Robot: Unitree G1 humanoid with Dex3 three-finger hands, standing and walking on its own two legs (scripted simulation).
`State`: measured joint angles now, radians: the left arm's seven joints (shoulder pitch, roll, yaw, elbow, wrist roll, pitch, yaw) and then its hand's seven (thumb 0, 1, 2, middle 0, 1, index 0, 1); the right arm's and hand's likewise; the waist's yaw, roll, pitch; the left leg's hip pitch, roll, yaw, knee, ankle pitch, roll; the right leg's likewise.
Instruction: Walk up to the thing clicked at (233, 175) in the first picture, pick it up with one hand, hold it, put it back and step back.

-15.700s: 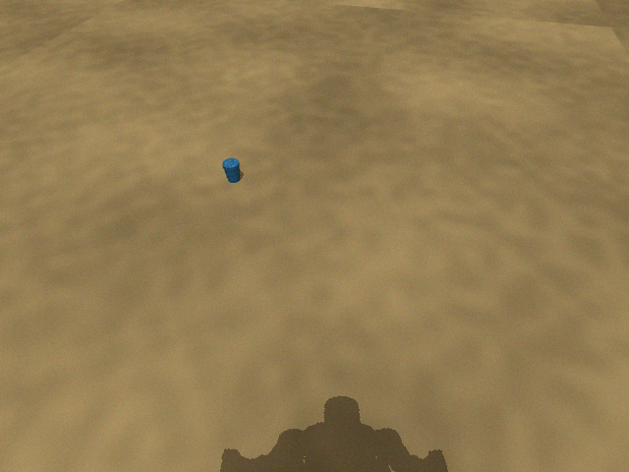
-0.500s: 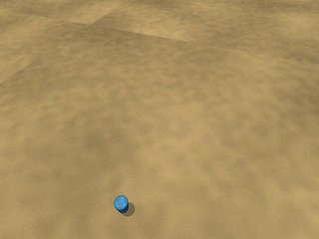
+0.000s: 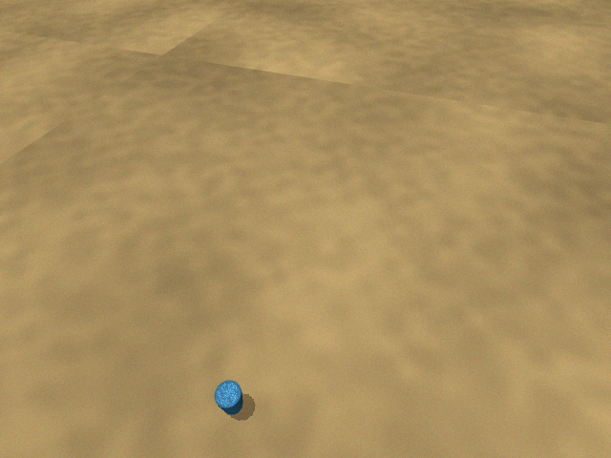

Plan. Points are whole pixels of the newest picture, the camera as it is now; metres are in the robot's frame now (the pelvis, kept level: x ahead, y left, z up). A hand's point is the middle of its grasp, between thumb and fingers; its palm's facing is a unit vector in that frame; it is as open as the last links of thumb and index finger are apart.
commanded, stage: walk up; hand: left
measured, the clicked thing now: (230, 399) +0.43 +0.26 -0.73
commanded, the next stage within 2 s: stand in 0.24 s
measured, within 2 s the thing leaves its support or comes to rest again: neither
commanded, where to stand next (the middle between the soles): +0.05 +0.01 m, yaw +1 degrees
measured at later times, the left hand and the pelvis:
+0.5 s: hand out of the picture +0.08 +0.24 -0.15, palm faces -0.04 -0.94 -0.34, open 7.4 cm; pelvis -0.01 -0.01 +0.00, yaw +0 degrees
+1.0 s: hand out of the picture +0.06 +0.24 -0.15, palm faces -0.04 -0.94 -0.35, open 7.4 cm; pelvis -0.01 -0.01 +0.00, yaw +0 degrees
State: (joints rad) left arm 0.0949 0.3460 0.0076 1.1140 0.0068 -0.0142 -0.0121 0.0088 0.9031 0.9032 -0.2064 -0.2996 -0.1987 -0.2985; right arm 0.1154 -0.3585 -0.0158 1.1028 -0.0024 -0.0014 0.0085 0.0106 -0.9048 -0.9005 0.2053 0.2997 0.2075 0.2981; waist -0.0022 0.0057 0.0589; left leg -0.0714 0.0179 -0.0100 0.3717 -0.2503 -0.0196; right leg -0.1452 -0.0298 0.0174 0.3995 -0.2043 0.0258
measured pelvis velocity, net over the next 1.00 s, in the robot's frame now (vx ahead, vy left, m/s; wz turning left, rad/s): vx -0.01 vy -0.01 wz -0.01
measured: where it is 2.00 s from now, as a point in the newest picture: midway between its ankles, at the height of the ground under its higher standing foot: outside the picture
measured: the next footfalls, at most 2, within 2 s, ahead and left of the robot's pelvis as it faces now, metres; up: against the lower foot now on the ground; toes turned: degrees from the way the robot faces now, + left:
right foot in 1.92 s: -0.14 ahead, -0.10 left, +0.00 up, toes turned -1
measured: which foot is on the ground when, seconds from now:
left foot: down 0.00-1.00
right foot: down 0.00-1.00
